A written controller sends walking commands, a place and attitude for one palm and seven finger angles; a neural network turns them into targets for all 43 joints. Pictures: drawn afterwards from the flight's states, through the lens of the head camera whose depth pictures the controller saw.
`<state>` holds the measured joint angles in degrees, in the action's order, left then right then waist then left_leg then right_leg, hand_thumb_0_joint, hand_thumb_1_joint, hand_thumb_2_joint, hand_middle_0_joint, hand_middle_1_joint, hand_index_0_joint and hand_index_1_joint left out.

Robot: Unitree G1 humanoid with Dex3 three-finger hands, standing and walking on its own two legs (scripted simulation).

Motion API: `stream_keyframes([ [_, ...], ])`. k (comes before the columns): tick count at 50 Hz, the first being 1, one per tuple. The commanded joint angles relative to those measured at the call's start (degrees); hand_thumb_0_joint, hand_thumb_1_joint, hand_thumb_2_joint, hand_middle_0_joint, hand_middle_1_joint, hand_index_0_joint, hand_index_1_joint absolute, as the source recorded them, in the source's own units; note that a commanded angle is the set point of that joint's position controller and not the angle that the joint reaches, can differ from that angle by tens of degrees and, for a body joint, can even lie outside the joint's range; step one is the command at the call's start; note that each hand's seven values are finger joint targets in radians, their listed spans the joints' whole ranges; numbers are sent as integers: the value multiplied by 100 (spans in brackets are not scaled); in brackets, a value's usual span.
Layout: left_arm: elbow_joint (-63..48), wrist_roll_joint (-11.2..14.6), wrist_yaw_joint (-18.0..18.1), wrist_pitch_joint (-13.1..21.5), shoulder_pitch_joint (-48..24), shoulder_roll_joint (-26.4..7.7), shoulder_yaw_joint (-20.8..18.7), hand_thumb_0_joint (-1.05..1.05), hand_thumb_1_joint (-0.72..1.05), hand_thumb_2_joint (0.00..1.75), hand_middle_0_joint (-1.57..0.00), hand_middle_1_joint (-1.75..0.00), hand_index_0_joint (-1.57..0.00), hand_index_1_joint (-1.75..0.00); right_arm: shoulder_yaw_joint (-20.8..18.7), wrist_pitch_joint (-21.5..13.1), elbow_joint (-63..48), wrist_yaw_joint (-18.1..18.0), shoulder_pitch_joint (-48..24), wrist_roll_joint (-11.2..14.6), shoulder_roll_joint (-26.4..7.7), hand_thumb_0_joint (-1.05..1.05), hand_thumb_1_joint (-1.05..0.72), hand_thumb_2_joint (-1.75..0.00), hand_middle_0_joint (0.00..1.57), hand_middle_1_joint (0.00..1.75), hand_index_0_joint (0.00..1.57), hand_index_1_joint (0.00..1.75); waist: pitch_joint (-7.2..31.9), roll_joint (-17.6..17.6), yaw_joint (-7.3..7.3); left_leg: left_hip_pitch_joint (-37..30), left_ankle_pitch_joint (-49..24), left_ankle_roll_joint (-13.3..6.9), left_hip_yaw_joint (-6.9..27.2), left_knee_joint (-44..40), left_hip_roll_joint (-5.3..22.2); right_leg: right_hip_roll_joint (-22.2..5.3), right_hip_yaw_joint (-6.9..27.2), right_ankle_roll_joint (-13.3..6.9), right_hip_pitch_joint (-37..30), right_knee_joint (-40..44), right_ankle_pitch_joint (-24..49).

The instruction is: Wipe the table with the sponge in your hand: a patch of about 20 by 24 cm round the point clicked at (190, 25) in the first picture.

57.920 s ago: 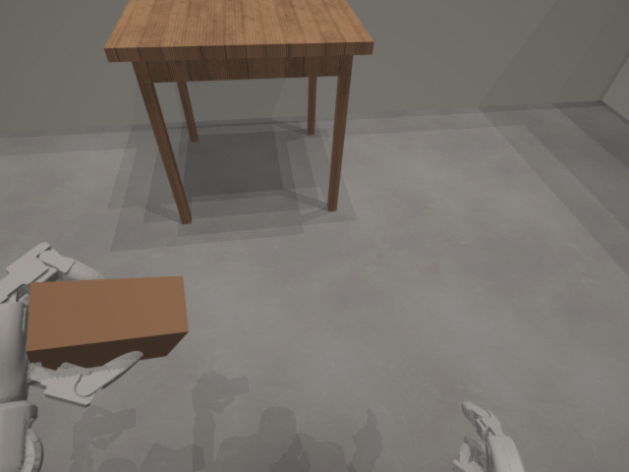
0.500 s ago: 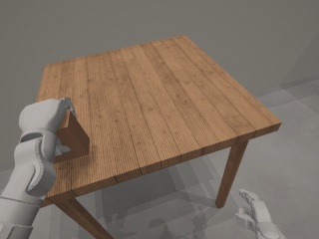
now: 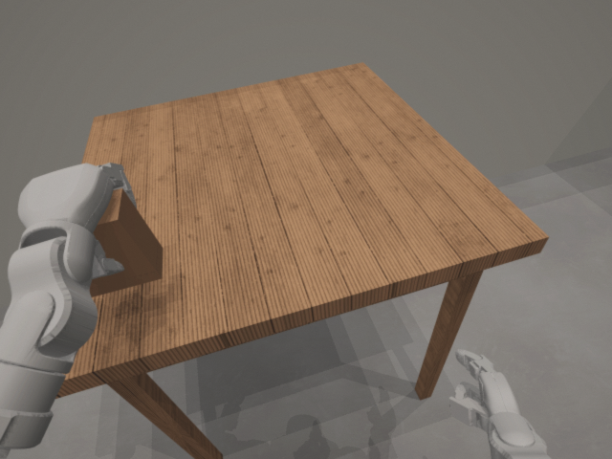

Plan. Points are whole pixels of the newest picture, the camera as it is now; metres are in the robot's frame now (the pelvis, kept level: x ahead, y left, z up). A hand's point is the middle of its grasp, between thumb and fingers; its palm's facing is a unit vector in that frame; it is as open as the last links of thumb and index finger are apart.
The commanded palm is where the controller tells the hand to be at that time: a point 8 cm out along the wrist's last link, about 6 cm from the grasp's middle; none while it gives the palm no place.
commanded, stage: lift the sponge slowly off the table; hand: left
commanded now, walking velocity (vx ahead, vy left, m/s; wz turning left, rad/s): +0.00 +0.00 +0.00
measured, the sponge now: (109, 255) +0.29 +0.31 +0.13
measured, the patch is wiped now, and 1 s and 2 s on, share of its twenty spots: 0.95 0.95 0.95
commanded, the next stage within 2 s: bring the sponge back beside the body in 0.26 s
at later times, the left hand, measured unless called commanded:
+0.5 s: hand (104, 236) +0.28 +0.29 +0.18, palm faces +0.10 -0.07 -0.99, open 9.9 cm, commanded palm +0.24 +0.30 +0.27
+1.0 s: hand (95, 269) +0.24 +0.28 +0.18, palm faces +0.17 -0.11 -0.98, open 9.9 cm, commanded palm +0.19 +0.29 +0.26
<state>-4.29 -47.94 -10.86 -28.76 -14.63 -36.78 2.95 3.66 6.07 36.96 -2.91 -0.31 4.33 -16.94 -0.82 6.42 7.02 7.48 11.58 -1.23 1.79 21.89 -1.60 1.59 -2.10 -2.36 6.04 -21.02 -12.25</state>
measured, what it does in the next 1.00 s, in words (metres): stands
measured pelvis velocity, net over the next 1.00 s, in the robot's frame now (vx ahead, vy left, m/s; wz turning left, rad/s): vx -0.01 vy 0.00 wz -0.02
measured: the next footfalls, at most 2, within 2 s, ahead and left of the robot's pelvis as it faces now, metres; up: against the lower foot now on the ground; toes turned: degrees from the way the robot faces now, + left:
none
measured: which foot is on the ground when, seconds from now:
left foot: down 0.00-1.00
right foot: down 0.00-1.00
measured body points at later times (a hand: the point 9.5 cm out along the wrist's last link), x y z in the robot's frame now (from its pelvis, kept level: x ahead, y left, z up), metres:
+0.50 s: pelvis +0.00 +0.00 +0.00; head -0.01 -0.04 +0.45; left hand +0.27 +0.29 +0.23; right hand +0.24 -0.21 -0.09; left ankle +0.00 +0.11 -0.75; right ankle -0.01 -0.10 -0.75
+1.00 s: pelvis -0.01 +0.00 +0.00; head -0.03 -0.04 +0.44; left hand +0.23 +0.28 +0.23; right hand +0.25 -0.19 -0.07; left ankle +0.00 +0.11 -0.75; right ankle -0.01 -0.10 -0.75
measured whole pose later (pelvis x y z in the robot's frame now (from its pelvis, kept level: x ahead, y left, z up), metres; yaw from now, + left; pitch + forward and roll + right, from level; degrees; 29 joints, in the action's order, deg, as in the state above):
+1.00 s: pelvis -0.01 +0.00 +0.00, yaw -1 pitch -4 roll +0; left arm -19.8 -44.2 -8.0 -28.7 -0.6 -36.1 1.5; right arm 4.4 6.4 35.1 -2.8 -0.8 3.7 -15.9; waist -0.9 6.5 8.5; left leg 7.1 11.8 -1.1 0.6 23.3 -1.3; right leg 1.9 -0.9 -2.4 6.5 -23.4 -12.5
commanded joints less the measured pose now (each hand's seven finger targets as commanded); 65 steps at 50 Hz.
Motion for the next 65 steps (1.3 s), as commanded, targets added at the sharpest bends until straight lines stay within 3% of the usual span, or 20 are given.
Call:
stream_keyframes([
  [1, -1162, -214, 231, 161, -2111, -1586, -930, 0, 10, 130, -120, -160, -120, -160, -173, -351, -955, -22, -1143, -47, -498, 0, -90, -90, 20, 30, 20, 30, 1578, -143, -56, -254, -1534, -150, 115, -166, -74, 9, 364, -223, -617, 136, 1444],
  [6, -932, -244, 368, 89, -2258, -2070, -1395, 0, 10, 130, -120, -160, -120, -160, -189, -320, -919, 14, -1115, -72, -543, 0, -90, -90, 20, 30, 20, 30, 1710, -280, 83, -141, -1598, -125, 85, -157, -77, -11, 467, -251, -778, 76, 1534],
  [9, -1148, -98, 342, 46, -2096, -2035, -1453, 0, 10, 130, -120, -160, -120, -160, -167, -305, -1049, 48, -1310, -35, -531, 0, -90, -90, 20, 30, 20, 30, 1763, -153, 125, -137, -1526, -121, 116, -160, -83, 29, 641, -289, -778, 68, 1495],
  [12, -651, -15, 218, -47, -1674, -1832, -1281, 0, 10, 130, -120, -160, -120, -160, -194, -205, -938, 81, -1100, -35, -583, 0, -90, -90, 20, 30, 20, 30, 1445, -436, 65, 50, -1397, -102, 52, -137, -43, -32, 460, -191, -637, 92, 1451],
  [15, -1140, 8, 97, -73, -1658, -1695, -1150, 0, 10, 130, -120, -160, -120, -160, -175, -259, -1117, 92, -1195, -5, -563, 0, -90, -90, 20, 30, 20, 30, 1720, -243, 61, -22, -1579, -127, 26, -35, -61, -67, 431, -193, -687, -51, 1649],
  [17, -1228, 35, 32, -52, -1591, -1578, -1003, 0, 10, 130, -120, -160, -120, -160, -189, -232, -1092, 79, -1154, 1, -561, 0, -90, -90, 20, 30, 20, 30, 1540, -274, -30, -58, -1501, -142, 56, -56, -46, -38, 369, -154, -539, 10, 1599],
  [22, -1681, -113, 113, 115, -1704, -1803, -1170, 0, 10, 130, -120, -160, -120, -160, -190, -300, -1125, 27, -1105, -38, -532, 0, -90, -90, 20, 30, 20, 30, 1608, -255, -1, -135, -1399, -161, 112, -62, -62, -20, 400, -177, -546, -3, 1368],
  [24, -2238, -143, 239, 199, -1747, -2041, -1444, 0, 10, 130, -120, -160, -120, -160, -171, -357, -1235, 23, -1359, -32, -491, 0, -90, -90, 20, 30, 20, 30, 1815, 68, 95, -234, -1470, -166, 170, -59, -76, 47, 615, -276, -661, -53, 1363],
  [25, -2265, -158, 331, 235, -1720, -1970, -1420, 0, 10, 130, -120, -160, -120, -160, -152, -398, -1203, 27, -1164, -86, -428, 0, -90, -90, 20, 30, 20, 30, 1946, 1, 147, -227, -1663, -148, 104, -4, -86, -39, 447, -251, -786, -146, 1488],
  [29, -2248, 28, 532, 233, -1230, -1981, -1711, 0, 10, 130, -120, -160, -120, -160, -174, -349, -1165, 77, -1390, -61, -424, 0, -90, -90, 20, 30, 20, 30, 1645, 0, 194, -197, -1474, -104, 176, -80, -59, 66, 723, -318, -671, 4, 1321],
  [31, -1755, 89, 580, 158, -1143, -1720, -1509, 0, 10, 130, -120, -160, -120, -160, -192, -297, -1038, 73, -1157, -79, -447, 0, -90, -90, 20, 30, 20, 30, 1320, -263, 107, -93, -1302, -77, 91, -132, -19, 21, 505, -230, -474, 97, 1096],
  [34, -2021, 208, 532, 73, -907, -1520, -1385, 0, 10, 130, -120, -160, -120, -160, -154, -297, -1171, 63, -1456, -12, -443, 0, -90, -90, 20, 30, 20, 30, 1266, -51, 117, -128, -1174, -83, 136, -175, -11, 71, 670, -276, -366, 143, 979],
  [37, -1833, 263, 452, -20, -639, -1166, -1028, 0, 10, 130, -120, -160, -120, -160, -152, -229, -1114, 60, -1301, -18, -473, 0, -90, -90, 20, 30, 20, 30, 1124, -268, 40, -47, -1080, -70, 106, -208, 34, 6, 430, -189, -308, 154, 910],
  [39, -2266, 272, 427, -46, -645, -1263, -1111, 0, 10, 130, -120, -160, -120, -160, -115, -287, -1265, 37, -1549, 7, -443, 0, -90, -90, 20, 30, 20, 30, 1249, -126, 53, -99, -974, -98, 130, -188, 20, 50, 635, -228, -311, 142, 818],
  [42, -2392, 200, 446, -23, -514, -1292, -1102, 0, 10, 130, -120, -160, -120, -160, -139, -287, -1203, 12, -1352, -54, -461, 0, -90, -90, 20, 30, 20, 30, 1357, -231, 62, -147, -1090, -116, 120, -144, -3, 11, 510, -188, -404, 96, 930],
  [45, -2849, 60, 572, 12, -722, -1664, -1403, 0, 10, 130, -120, -160, -120, -160, -109, -357, -1274, -20, -1387, -97, -413, 0, -90, -90, 20, 30, 20, 30, 1631, -91, 155, -157, -1190, -127, 108, -73, -45, -5, 591, -228, -593, -30, 945],
  [49, -2971, 51, 697, 72, -563, -1847, -1662, 0, 10, 130, -120, -160, -120, -160, -110, -332, -1271, -17, -1571, -88, -400, 0, -90, -90, 20, 30, 20, 30, 1422, 39, 192, -189, -1035, -108, 182, -139, -37, 101, 832, -299, -501, 94, 730],
  [57, -2897, 413, 650, 7, 618, -1138, -1303, 0, 10, 130, -120, -160, -120, -160, -172, -274, -1226, 76, -1406, -56, -416, 0, -90, -90, 20, 30, 20, 30, 1051, -81, 157, -84, -1006, -79, 123, -123, 20, 29, 595, -197, -336, 123, 792],
  [62, -3270, 453, 685, 34, 1096, -1235, -1490, 0, 10, 130, -120, -160, -120, -160, -185, -312, -1293, 51, -1367, -90, -430, 0, -90, -90, 20, 30, 20, 30, 1007, -363, 165, -28, -886, -115, 122, -28, 12, 23, 679, -158, -271, 104, 673],
  [65, -3619, 319, 819, 67, 793, -1510, -1686, 0, 10, 130, -120, -160, -120, -160, -168, -379, -1370, 4, -1372, -113, -406, 0, -90, -90, 20, 30, 20, 30, 1203, -171, 202, -62, -897, -118, 105, 45, -21, 17, 777, -199, -328, 30, 562],
])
